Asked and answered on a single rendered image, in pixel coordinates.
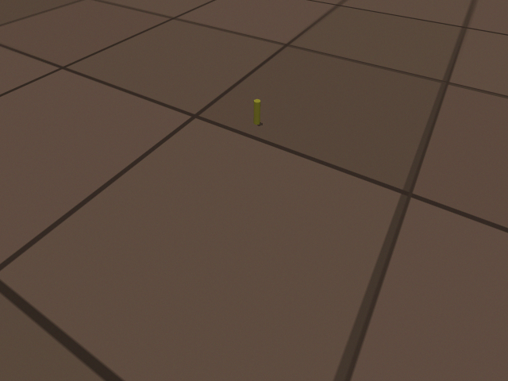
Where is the can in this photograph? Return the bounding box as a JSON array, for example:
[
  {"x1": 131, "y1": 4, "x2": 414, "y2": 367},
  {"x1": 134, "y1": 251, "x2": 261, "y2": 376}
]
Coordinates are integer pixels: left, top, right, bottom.
[{"x1": 254, "y1": 99, "x2": 260, "y2": 125}]

